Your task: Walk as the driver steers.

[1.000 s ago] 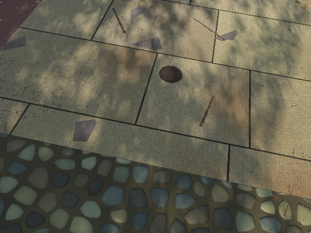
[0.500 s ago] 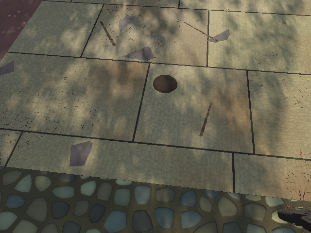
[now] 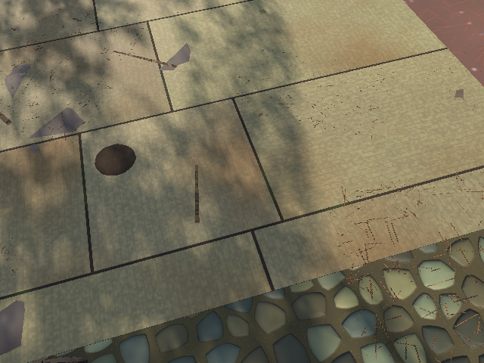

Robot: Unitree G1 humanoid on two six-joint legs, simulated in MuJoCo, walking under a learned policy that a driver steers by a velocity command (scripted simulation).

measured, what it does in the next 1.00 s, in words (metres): steps on the spot, turning left: left foot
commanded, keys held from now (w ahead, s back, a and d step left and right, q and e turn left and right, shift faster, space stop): q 0.92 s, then e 0.08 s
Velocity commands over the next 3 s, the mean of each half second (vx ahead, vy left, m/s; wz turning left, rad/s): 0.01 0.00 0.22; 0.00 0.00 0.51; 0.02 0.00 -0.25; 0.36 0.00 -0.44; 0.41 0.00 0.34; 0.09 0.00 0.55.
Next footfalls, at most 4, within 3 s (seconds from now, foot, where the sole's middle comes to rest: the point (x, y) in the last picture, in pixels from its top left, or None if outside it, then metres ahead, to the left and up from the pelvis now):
0.48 left None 0.01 0.13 -0.77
1.02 right None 0.13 -0.07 -0.77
1.74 right None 0.18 -0.12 -0.77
2.24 left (226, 332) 0.53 0.10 -0.77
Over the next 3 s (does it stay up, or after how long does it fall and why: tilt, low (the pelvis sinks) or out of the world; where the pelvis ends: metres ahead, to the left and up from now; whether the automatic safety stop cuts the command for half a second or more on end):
stays up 0.61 -0.01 0.01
